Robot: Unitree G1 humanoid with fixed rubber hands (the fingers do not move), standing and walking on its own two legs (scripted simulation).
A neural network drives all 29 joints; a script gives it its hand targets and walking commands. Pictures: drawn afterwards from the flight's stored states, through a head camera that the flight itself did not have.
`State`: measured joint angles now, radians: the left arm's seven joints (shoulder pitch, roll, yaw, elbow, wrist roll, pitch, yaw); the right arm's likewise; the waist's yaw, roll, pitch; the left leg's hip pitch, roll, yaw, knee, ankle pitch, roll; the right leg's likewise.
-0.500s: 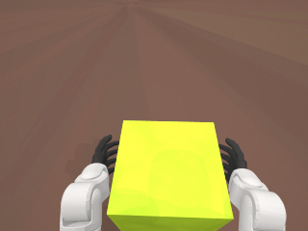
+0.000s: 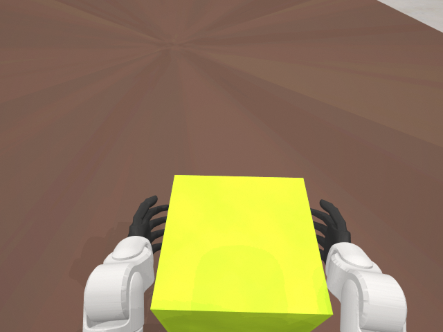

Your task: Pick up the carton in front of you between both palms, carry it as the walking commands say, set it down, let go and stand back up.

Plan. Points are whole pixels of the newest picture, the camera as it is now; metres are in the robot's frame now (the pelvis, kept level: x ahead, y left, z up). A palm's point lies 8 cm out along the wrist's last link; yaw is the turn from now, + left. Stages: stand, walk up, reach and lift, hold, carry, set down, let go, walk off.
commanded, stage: carry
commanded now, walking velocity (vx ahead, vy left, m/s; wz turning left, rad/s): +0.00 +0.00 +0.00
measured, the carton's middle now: (235, 266) +0.23 +0.00 +0.03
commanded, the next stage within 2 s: hold in 1.54 s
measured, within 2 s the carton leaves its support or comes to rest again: neither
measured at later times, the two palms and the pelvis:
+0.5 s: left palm (138, 244) +0.24 +0.16 +0.08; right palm (325, 253) +0.23 -0.14 +0.09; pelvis +0.00 +0.01 +0.00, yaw -1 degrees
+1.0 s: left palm (146, 255) +0.24 +0.16 +0.04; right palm (317, 264) +0.24 -0.14 +0.04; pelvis -0.03 +0.01 +0.00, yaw -1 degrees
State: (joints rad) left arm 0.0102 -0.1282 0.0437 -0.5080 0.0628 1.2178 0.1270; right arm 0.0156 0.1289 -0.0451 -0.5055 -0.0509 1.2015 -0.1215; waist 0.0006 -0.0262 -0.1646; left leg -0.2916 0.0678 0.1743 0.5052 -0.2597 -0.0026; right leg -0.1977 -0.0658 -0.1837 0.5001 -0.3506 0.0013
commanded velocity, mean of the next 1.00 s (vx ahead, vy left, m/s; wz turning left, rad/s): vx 0.00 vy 0.00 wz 0.00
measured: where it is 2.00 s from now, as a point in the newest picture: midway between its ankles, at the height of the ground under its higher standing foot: outside the picture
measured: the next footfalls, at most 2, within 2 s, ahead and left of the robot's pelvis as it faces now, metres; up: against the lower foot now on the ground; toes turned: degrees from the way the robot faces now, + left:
none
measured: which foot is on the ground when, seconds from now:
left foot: down 0.00-1.00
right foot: down 0.00-1.00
